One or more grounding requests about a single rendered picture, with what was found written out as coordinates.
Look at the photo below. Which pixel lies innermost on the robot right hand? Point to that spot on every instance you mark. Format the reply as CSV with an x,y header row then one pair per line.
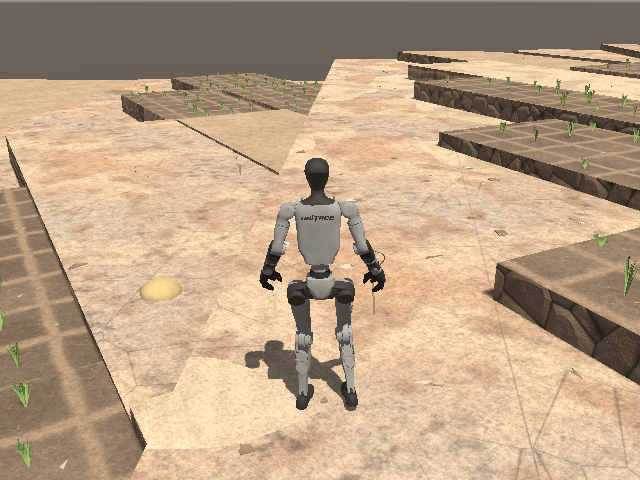
x,y
380,278

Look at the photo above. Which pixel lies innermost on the left robot upper arm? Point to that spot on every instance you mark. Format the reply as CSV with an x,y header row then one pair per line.
x,y
286,212

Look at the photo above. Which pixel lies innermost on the left robot forearm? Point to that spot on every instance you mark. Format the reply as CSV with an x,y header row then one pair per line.
x,y
270,261

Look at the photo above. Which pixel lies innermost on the robot head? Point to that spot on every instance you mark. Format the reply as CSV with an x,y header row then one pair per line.
x,y
317,173

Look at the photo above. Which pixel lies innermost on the right robot upper arm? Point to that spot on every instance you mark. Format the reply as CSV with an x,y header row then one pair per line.
x,y
349,210

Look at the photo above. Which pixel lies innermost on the right robot shin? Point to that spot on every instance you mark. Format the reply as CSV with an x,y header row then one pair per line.
x,y
347,356

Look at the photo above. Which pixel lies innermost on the right robot forearm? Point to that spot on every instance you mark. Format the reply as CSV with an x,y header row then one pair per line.
x,y
371,261

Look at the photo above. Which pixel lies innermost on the robot left hand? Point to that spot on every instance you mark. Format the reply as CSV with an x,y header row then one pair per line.
x,y
264,278

